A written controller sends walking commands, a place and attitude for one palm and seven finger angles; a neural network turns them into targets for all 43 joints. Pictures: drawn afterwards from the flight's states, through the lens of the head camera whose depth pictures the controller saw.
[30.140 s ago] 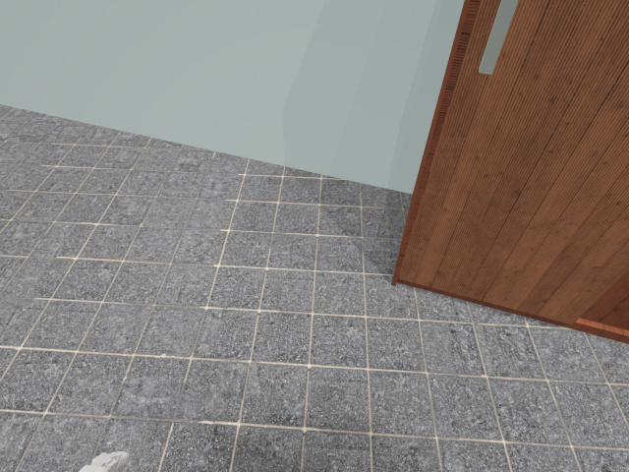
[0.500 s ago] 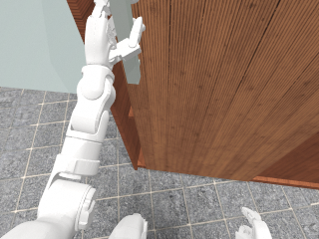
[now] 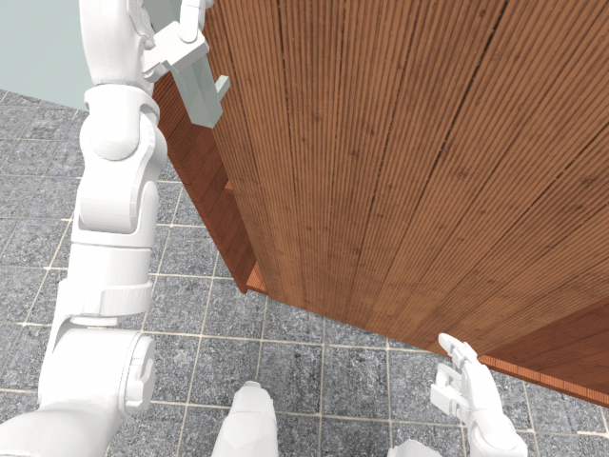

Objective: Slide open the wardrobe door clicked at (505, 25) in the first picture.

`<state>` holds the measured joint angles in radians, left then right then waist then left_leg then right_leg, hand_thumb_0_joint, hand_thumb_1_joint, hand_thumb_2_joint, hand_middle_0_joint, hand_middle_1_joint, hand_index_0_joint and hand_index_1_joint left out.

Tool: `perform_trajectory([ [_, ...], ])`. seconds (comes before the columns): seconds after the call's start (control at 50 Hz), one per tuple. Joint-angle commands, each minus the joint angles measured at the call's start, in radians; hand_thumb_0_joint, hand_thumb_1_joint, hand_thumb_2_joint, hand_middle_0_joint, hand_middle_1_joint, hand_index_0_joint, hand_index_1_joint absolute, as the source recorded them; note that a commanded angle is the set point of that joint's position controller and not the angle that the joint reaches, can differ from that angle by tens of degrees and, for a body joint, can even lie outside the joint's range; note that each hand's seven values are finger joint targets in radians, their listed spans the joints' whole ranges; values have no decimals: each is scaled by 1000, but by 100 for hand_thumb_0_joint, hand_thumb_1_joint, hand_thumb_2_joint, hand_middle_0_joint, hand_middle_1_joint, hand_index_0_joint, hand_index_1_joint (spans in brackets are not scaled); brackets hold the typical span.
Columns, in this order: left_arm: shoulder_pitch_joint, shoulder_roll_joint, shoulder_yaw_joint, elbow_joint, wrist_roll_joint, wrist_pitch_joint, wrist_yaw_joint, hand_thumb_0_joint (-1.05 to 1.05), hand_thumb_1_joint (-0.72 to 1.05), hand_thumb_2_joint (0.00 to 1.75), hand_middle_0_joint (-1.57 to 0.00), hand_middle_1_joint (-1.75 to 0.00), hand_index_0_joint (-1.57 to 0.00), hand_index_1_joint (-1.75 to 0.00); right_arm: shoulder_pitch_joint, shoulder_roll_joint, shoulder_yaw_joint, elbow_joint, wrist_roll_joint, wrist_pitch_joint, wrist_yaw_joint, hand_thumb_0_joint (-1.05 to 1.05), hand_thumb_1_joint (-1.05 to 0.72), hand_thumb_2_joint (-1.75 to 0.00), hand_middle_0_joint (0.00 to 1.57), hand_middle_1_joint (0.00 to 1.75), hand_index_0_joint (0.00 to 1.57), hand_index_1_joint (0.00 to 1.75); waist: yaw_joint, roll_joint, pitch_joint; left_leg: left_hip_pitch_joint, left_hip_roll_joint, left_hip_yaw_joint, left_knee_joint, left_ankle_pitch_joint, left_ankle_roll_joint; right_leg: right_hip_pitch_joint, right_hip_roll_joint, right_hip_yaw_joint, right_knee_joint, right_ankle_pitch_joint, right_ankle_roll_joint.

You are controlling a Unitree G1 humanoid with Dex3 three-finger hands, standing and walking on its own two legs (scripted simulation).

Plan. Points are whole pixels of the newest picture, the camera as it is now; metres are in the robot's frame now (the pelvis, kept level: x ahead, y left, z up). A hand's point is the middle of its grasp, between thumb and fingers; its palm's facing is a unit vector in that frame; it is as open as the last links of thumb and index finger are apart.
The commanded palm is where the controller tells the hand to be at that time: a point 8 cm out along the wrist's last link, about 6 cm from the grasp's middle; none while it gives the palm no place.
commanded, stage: step sideways, sliding the door along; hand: left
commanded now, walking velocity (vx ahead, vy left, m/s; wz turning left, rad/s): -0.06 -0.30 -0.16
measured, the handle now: out of the picture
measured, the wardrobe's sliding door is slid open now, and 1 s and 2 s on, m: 0.09 0.43 0.45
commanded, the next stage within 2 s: stop walking and hold the door there in 1.32 s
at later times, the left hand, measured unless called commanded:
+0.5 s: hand (338, 57) +0.41 +0.06 +0.26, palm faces +0.33 -0.93 -0.14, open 6.9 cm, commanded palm +0.37 +0.04 +0.26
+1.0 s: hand out of the picture +0.36 -0.15 +0.27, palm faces +0.00 -1.00 -0.04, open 7.0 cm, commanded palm +0.34 -0.15 +0.24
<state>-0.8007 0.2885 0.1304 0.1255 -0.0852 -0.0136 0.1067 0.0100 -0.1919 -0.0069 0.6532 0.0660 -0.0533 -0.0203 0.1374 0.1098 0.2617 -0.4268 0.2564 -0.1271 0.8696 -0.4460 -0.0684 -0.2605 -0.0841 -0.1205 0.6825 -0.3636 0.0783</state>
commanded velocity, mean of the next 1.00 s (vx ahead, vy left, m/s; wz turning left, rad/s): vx -0.13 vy -0.29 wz -0.17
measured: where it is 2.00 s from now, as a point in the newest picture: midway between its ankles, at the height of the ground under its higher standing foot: outside the picture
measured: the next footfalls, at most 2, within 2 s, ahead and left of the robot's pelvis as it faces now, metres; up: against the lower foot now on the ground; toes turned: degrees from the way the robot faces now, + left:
left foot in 0.08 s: +0.09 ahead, +0.12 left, +0.00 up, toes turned +7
right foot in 0.44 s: +0.10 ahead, -0.28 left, +0.00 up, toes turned -6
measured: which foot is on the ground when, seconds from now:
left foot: up 0.00-0.06, down 0.08-0.44, up 0.46-0.62, down 0.64-1.00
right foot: down 0.00-0.08, up 0.10-0.42, down 0.44-0.64, up 0.66-1.00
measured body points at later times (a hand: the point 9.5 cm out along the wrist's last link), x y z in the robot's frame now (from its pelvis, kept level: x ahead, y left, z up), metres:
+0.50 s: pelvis +0.04 -0.14 +0.00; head +0.12 -0.16 +0.44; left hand +0.38 +0.10 +0.27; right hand +0.29 -0.32 -0.09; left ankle +0.04 +0.08 -0.69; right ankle +0.07 -0.27 -0.71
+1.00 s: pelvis -0.01 -0.24 +0.03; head +0.07 -0.23 +0.47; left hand +0.36 -0.10 +0.27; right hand +0.20 -0.44 -0.06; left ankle +0.06 -0.04 -0.71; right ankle -0.02 -0.42 -0.66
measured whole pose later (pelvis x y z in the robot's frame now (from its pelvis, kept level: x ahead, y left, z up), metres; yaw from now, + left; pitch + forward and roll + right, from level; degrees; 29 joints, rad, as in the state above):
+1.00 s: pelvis -0.01 -0.24 +0.03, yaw -7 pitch -2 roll -5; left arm -0.50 0.15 -0.02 -0.20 -0.04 -0.04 0.13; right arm 0.07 -0.15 -0.01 0.53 0.04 -0.05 0.04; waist 0.13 0.07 0.22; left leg -0.27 0.33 0.09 0.51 -0.17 -0.13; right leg -0.36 -0.05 -0.06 0.85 -0.41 0.05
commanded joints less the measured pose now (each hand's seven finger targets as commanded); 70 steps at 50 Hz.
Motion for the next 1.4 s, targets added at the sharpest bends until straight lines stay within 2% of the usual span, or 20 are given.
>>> perform_trajectory([
  [0.0, -434, -12, -201, -505, 9, -146, -45, 0, 90, 90, -45, -140, -45, -140, -57, -74, -48, -130, 4, -48, -37, 0, -90, -90, 20, 30, 20, 30, -126, -476, -557, -132, -178, 181, 88, -215, 63, 459, -200, 277, -31, 1180, -248],
  [0.04, -447, -93, -262, -563, -20, -157, -46, 0, 90, 90, -45, -140, -45, -140, -18, -100, -43, -104, -6, -41, -29, 0, -90, -90, 20, 30, 20, 30, -211, -250, -585, 338, -121, 214, -460, 326, 79, 129, -79, 66, 243, 841, -123],
  [0.08, -436, -169, -311, -612, -27, -178, -57, 0, 90, 90, -45, -140, -45, -140, -22, -156, -89, -162, -17, -17, 14, 0, -90, -90, 20, 30, 20, 30, -172, 139, -682, 810, 281, -203, -365, 1244, 216, -372, 33, 110, 555, -238, -71],
  [0.1, -414, -118, -242, -529, -12, -180, -50, 0, 90, 90, -45, -140, -45, -140, -32, -174, -106, -162, -7, -25, 44, 0, -90, -90, 20, 30, 20, 30, -163, -29, -700, 772, 316, -147, -348, 1135, 245, -352, 15, 180, 616, -203, -81],
  [0.24, -338, -115, -265, -572, 7, -119, -77, 0, 90, 90, -45, -140, -45, -140, -16, -152, -93, -200, -5, -33, 56, 0, -90, -90, 20, 30, 20, 30, -167, 203, -519, 522, 150, 206, -419, 806, 158, -229, 28, 69, 343, 15, -32],
  [0.36, -186, -84, -227, -578, -1, -132, -66, 0, 90, 90, -45, -140, -45, -140, 4, -126, -65, -246, 12, -83, 46, 0, -90, -90, 20, 30, 20, 30, -162, 218, -524, 459, 129, 221, -282, 795, 110, 13, 101, 5, -13, 111, -34],
  [0.4, -159, -42, -203, -617, 10, -144, -65, 0, 90, 90, -45, -140, -45, -140, 2, -99, -54, -249, 27, -99, 49, 0, -90, -90, 20, 30, 20, 30, -141, 33, -536, 378, 17, 231, -105, 561, 152, 143, 61, 35, -220, 454, -38],
  [0.46, -36, 74, -125, -686, 26, -136, -38, 0, 90, 90, -45, -140, -45, -140, -37, -49, -25, -236, 6, -118, 15, 0, -90, -90, 20, 30, 20, 30, -94, -350, -526, -37, -222, 149, 301, -328, 30, 285, -249, 400, -161, 1470, -205],
  [0.58, -26, -52, -207, -845, 4, -223, -33, 0, 90, 90, -45, -140, -45, -140, -31, -78, -35, -204, -14, -64, 10, 0, -90, -90, 20, 30, 20, 30, -173, -281, -602, 304, -134, 206, -430, 306, 18, 235, -92, 187, 59, 1022, -164],
  [0.64, 11, -144, -296, -774, 32, -233, -56, 0, 90, 90, -45, -140, -45, -140, 0, -163, -91, -274, -18, -43, 51, 0, -90, -90, 20, 30, 20, 30, -132, 34, -671, 772, 353, -160, -361, 1372, 273, -329, 22, 179, 452, -273, -68],
  [0.8, -129, -243, -401, -683, 50, -154, -82, 0, 90, 90, -45, -140, -45, -140, -6, -143, -82, -249, -26, -52, 75, 0, -90, -90, 20, 30, 20, 30, -162, 122, -514, 509, 185, 184, -448, 809, 171, -305, 25, 86, 482, -13, -29],
  [0.96, -117, -156, -297, -551, 29, -148, -54, 0, 90, 90, -45, -140, -45, -140, 0, -123, -62, -242, -16, -45, 47, 0, -90, -90, 20, 30, 20, 30, -168, 223, -526, 408, 178, 195, -379, 707, 155, -31, 88, 5, 35, -28, -27],
  [1.02, -150, -112, -277, -528, 39, -152, -50, 0, 90, 90, -45, -140, -45, -140, -13, -73, -42, -224, 11, -50, 42, 0, -90, -90, 20, 30, 20, 30, -139, -76, -557, 285, -7, 229, -91, 294, 78, 143, 8, 63, -303, 344, -49],
  [1.06, -138, -33, -233, -531, 43, -144, -30, 0, 90, 90, -45, -140, -45, -140, -84, -30, -27, -223, -2, -53, 14, 0, -90, -90, 20, 30, 20, 30, -99, -425, -514, -85, -203, 202, 280, -282, 31, 215, -227, 365, -264, 920, -196],
  [1.08, -166, -65, -261, -594, 34, -143, -27, 0, 90, 90, -45, -140, -45, -140, -81, -36, -28, -200, -17, -54, 3, 0, -90, -90, 20, 30, 20, 30, -92, -373, -522, -114, -211, 147, 390, -290, 33, 212, -253, 390, -242, 1017, -220],
  [1.1, -240, -120, -320, -655, 18, -150, -39, 0, 90, 90, -45, -140, -45, -140, -87, -67, -46, -199, -14, -58, 2, 0, -90, -90, 20, 30, 20, 30, -109, -512, -512, -158, -200, 111, 438, -277, 38, 274, -228, 424, -216, 1021, -232],
  [1.22, -229, -142, -291, -578, 26, -195, -21, 0, 90, 90, -45, -140, -45, -140, -45, -90, -52, -167, -29, 15, 1, 0, -90, -90, 20, 30, 20, 30, -147, -299, -574, 192, -192, 253, -352, 130, 33, 277, -110, 196, -15, 895, -216],
  [1.24, -227, -137, -302, -571, 19, -200, -26, 0, 90, 90, -45, -140, -45, -140, -26, -114, -63, -158, -29, 19, -2, 0, -90, -90, 20, 30, 20, 30, -173, -118, -590, 430, -133, 235, -531, 369, 46, 101, -80, 147, 127, 709, -170],
  [1.28, -265, -183, -337, -572, 1, -201, -40, 0, 90, 90, -45, -140, -45, -140, 8, -154, -85, -199, -24, 0, 19, 0, -90, -90, 20, 30, 20, 30, -142, 192, -690, 836, 346, -285, -416, 1147, 248, -389, 40, 155, 473, -203, -82],
  [1.38, -359, -126, -282, -466, 27, -156, -45, 0, 90, 90, -45, -140, -45, -140, -19, -164, -76, -150, -14, 6, 44, 0, -90, -90, 20, 30, 20, 30, -158, 16, -511, 533, 248, -19, -490, 616, 185, -428, -2, 183, 674, 17, -63],
])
